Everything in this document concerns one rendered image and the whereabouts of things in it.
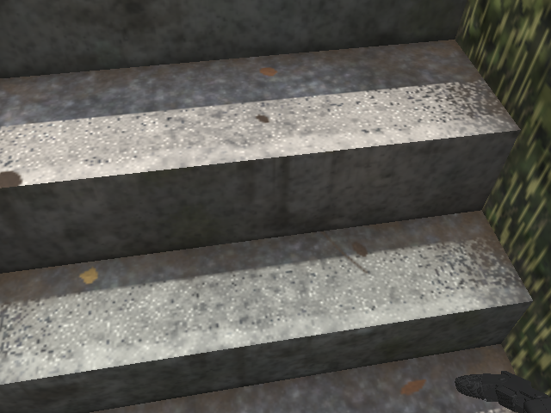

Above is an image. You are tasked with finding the robot right hand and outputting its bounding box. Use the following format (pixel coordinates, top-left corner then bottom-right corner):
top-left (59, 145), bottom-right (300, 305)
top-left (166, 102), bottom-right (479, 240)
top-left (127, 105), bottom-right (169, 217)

top-left (455, 371), bottom-right (551, 413)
